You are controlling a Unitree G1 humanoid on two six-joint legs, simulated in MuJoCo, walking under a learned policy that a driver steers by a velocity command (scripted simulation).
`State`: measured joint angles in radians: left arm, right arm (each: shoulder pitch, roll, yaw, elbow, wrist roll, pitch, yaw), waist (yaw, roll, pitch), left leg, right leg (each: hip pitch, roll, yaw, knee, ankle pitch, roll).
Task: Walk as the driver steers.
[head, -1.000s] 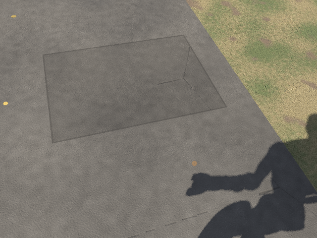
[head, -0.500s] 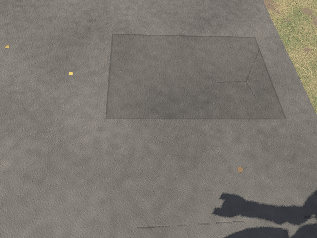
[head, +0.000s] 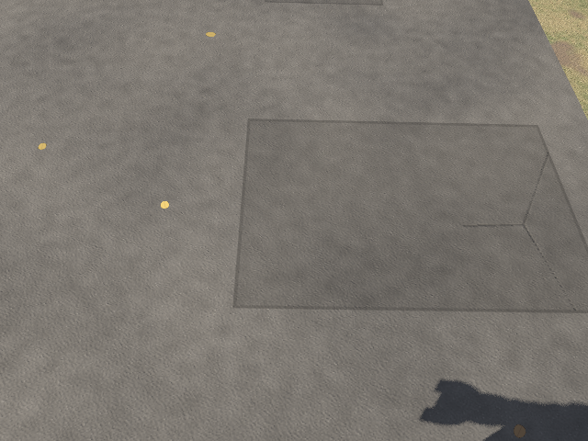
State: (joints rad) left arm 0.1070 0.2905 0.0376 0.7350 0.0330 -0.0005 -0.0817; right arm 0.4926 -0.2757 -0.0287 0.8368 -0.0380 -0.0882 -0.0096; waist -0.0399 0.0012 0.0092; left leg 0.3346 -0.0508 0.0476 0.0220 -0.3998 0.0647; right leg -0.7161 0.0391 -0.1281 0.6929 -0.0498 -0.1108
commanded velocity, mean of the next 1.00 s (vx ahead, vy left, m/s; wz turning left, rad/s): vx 0.95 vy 0.00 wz -0.30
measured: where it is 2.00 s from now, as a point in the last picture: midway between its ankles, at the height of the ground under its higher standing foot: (391, 175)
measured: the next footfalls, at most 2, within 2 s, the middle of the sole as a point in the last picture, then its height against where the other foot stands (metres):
right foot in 0.06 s outside the picture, level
left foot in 0.50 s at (290, 334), level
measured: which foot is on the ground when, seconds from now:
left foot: down 0.00-0.06, up 0.08-0.48, down 0.50-0.94, up 0.96-1.00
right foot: up 0.00-0.04, down 0.06-0.48, up 0.50-0.90, down 0.92-1.00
